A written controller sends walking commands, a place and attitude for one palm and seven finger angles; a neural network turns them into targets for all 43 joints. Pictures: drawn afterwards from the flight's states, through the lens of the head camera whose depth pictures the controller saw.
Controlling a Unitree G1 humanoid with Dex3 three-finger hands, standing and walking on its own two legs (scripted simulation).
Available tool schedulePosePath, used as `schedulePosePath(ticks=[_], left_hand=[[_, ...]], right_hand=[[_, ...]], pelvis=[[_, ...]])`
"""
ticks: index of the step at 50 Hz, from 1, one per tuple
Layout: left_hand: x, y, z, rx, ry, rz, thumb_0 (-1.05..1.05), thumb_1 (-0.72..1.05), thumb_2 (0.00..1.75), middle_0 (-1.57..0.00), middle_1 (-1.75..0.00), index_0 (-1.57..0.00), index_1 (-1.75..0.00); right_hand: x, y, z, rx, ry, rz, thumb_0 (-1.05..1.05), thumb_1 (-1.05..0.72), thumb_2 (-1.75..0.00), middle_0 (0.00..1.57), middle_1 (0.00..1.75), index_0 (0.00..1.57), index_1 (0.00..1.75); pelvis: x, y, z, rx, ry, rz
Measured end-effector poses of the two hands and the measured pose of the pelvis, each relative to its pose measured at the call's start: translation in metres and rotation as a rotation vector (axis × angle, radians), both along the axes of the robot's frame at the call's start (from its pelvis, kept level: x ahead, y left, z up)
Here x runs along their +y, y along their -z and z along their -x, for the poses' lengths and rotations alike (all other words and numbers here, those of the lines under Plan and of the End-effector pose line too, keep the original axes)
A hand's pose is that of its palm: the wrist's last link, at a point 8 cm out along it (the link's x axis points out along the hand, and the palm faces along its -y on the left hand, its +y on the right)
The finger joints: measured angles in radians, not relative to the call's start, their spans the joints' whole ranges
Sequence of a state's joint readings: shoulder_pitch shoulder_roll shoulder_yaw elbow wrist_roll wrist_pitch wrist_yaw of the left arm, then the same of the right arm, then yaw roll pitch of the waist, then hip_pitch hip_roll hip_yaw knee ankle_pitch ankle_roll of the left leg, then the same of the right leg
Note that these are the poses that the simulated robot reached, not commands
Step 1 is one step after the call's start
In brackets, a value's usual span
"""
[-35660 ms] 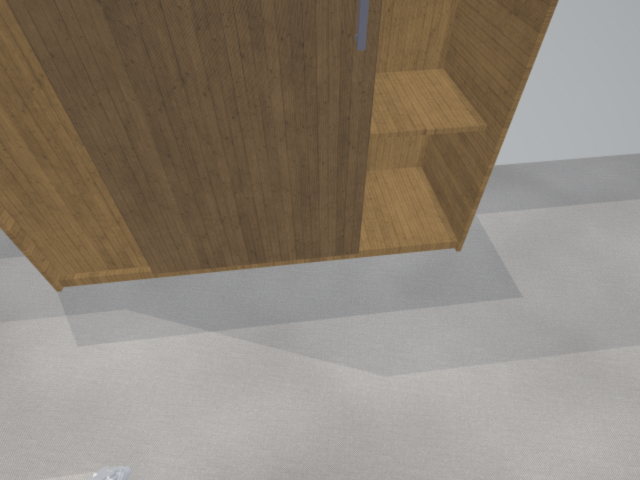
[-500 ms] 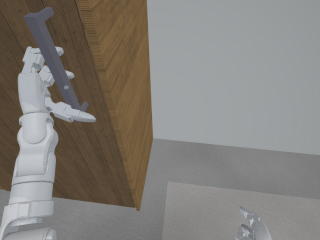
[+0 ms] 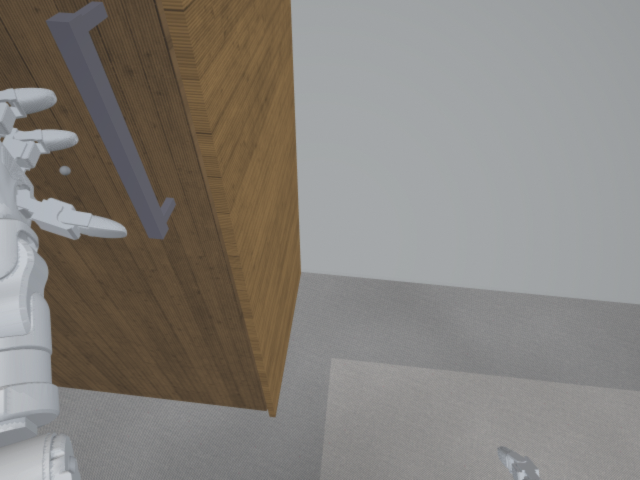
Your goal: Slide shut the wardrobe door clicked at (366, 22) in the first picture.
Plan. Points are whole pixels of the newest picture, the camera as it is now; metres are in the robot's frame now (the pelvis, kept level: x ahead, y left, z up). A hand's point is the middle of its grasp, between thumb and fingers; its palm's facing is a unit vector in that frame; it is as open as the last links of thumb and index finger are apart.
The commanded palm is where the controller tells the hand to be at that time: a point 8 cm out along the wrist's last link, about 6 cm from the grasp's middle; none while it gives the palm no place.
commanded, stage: slip the hand off the handle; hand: left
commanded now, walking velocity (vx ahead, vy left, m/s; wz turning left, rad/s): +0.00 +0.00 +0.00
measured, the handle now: (131, 139) +0.39 +0.24 +0.23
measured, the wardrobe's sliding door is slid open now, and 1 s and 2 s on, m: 0.00 0.00 0.00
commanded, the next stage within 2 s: draw the hand back to the body in 0.64 s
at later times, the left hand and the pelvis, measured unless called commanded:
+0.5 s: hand (15, 226) +0.28 +0.31 +0.22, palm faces +0.45 -0.88 -0.14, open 14.7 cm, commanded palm +0.22 +0.34 +0.22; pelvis +0.00 +0.01 +0.00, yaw +0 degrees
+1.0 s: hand (30, 285) +0.23 +0.28 +0.20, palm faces +0.07 -0.99 -0.15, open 14.7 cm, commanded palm +0.18 +0.33 +0.21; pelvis +0.00 +0.01 +0.00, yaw +2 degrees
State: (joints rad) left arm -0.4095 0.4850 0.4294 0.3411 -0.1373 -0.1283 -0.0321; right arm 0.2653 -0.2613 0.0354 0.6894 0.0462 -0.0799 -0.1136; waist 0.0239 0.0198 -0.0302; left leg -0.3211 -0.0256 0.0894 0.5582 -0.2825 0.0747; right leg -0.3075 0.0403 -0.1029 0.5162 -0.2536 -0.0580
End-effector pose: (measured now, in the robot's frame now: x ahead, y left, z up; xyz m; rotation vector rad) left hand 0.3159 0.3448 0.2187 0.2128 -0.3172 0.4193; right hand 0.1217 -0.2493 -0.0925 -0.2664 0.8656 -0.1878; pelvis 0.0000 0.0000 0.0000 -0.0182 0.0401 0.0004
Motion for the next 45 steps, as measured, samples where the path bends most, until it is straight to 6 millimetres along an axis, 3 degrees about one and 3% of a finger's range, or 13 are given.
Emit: schedulePosePath(ticks=[5, 10, 24, 30, 39, 45], left_hand=[[0.003, 0.001, 0.003, 0.004, 0.003, 0.001, -0.02, -0.56, 0.20, -0.35, -1.21, -0.26, -1.15], [0.001, 0.005, 0.020, -0.011, 0.009, 0.000, -0.02, -0.55, 0.20, -0.31, -1.18, -0.26, -1.15], [0.003, 0.001, 0.078, -0.031, -0.015, -0.021, -0.02, -0.56, 0.20, -0.26, -1.15, -0.26, -1.15], [0.004, 0.000, 0.097, -0.021, -0.022, -0.018, -0.02, -0.56, 0.20, -0.26, -1.15, -0.26, -1.15], [0.003, 0.000, 0.126, -0.027, -0.027, -0.026, -0.02, -0.56, 0.20, -0.26, -1.15, -0.26, -1.15], [-0.005, 0.014, 0.116, 0.167, 0.148, 0.047, -0.02, -0.56, 0.20, -0.26, -1.15, -0.26, -1.15]], right_hand=[[0.001, 0.000, 0.006, -0.010, 0.020, -0.010, 0.01, -0.91, -0.90, 0.20, 0.30, 0.20, 0.30], [0.008, -0.003, -0.001, -0.049, 0.012, -0.024, 0.01, -0.91, -0.90, 0.20, 0.30, 0.20, 0.30], [0.043, -0.023, -0.061, -0.205, -0.117, -0.049, 0.01, -0.91, -0.90, 0.20, 0.30, 0.20, 0.30], [0.056, -0.031, -0.078, -0.251, -0.157, -0.064, 0.01, -0.91, -0.90, 0.20, 0.30, 0.21, 0.30], [0.062, -0.032, -0.080, -0.252, -0.190, -0.064, 0.01, -0.91, -0.90, 0.20, 0.30, 0.21, 0.30], [0.059, -0.030, -0.075, -0.249, -0.167, -0.068, 0.01, -0.91, -0.90, 0.20, 0.30, 0.21, 0.30]], pelvis=[[0.003, 0.001, 0.001, 0.005, 0.015, 0.001], [0.007, 0.001, 0.000, -0.001, 0.027, 0.000], [0.013, 0.000, -0.003, -0.034, -0.004, 0.005], [0.013, -0.001, -0.004, -0.047, -0.012, 0.006], [0.012, 0.000, -0.003, -0.060, -0.023, 0.007], [0.012, -0.002, 0.000, -0.087, -0.037, 0.010]])
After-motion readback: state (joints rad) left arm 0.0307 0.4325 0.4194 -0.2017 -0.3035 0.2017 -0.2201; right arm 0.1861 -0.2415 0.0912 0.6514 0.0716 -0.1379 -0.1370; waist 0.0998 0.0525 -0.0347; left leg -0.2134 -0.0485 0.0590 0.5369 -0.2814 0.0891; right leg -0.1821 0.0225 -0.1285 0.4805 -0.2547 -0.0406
